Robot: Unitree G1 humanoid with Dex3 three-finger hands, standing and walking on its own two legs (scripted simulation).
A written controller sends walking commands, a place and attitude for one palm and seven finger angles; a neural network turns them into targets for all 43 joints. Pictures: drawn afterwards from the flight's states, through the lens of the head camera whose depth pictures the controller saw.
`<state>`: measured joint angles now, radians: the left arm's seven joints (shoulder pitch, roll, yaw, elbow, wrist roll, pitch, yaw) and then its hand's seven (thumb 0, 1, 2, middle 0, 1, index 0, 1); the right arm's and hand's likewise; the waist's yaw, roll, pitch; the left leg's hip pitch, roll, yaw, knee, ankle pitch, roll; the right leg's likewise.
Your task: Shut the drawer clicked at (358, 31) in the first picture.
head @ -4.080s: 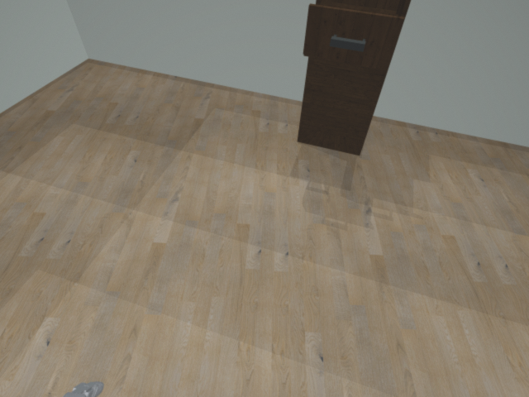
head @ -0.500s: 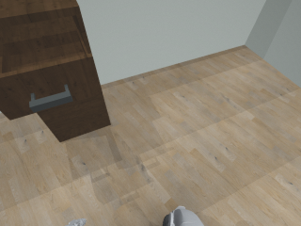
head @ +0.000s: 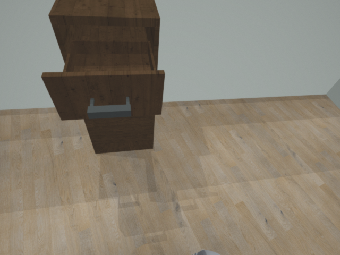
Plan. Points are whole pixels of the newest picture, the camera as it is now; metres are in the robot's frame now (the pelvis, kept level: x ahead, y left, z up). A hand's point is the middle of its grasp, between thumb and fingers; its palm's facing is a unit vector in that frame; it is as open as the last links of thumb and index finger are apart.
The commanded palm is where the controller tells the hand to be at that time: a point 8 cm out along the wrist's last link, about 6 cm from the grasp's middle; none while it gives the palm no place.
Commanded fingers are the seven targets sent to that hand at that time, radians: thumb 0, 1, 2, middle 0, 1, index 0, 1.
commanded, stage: turn to face it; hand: left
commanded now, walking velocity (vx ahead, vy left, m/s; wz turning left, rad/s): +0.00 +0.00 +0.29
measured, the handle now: (110, 106) +0.52 +0.21 +0.01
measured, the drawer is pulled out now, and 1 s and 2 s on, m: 0.30 0.30 0.30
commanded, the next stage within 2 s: take the last steps up to it in 0.30 s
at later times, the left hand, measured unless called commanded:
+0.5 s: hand out of the picture +0.01 +0.14 -0.14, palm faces +0.20 -0.95 -0.25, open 7.3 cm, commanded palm none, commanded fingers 0.00 0.90 0.90 -0.20 -0.30 -0.20 -0.30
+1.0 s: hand out of the picture -0.09 +0.14 -0.16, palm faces +0.26 -0.96 -0.12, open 7.3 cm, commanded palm none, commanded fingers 0.00 0.90 0.90 -0.20 -0.30 -0.20 -0.30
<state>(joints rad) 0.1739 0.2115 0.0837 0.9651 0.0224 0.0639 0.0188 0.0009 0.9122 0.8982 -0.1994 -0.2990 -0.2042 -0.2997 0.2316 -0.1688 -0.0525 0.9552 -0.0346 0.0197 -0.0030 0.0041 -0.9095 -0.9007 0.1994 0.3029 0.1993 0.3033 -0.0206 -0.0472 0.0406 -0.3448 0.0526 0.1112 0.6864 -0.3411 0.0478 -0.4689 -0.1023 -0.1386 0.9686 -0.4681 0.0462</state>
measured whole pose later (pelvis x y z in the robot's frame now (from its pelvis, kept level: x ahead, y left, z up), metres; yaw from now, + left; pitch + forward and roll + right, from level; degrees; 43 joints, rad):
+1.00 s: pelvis +0.00 -0.01 +0.02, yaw +11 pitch -1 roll -1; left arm 0.38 0.17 0.06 1.15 0.03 0.02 -0.02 0.01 0.91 0.90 -0.20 -0.30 -0.20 -0.30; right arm 0.35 -0.12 -0.03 1.10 -0.03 -0.04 -0.02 0.00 -0.92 -0.90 0.20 0.30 0.20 0.30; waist 0.01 -0.04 0.00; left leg -0.09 0.03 0.11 0.38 -0.28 0.03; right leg -0.46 -0.06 -0.07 0.96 -0.32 0.00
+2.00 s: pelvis +0.24 -0.01 +0.02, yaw +9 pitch -1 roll +0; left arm 0.30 0.16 0.04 1.11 0.02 0.05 0.03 0.00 0.91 0.90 -0.20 -0.30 -0.20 -0.30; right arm 0.08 -0.11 -0.03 1.04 -0.01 -0.01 -0.05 -0.02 -0.93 -0.90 0.21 0.30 0.21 0.30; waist 0.04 -0.04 0.09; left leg -0.26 0.03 0.17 0.44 -0.16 0.06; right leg -0.32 -0.05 -0.02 0.88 -0.50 0.04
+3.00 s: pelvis +0.20 +0.01 +0.01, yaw +9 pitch -1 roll +0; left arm 0.26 0.20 0.00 1.03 0.02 0.02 0.03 0.00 0.91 0.90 -0.20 -0.30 -0.20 -0.30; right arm 0.22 -0.19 0.02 0.98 -0.02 -0.01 -0.02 0.00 -0.94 -0.90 0.20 0.30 0.20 0.30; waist 0.02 0.00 0.03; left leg -0.16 -0.04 0.11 0.52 -0.35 0.08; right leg -0.21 -0.13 0.00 0.53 -0.30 0.03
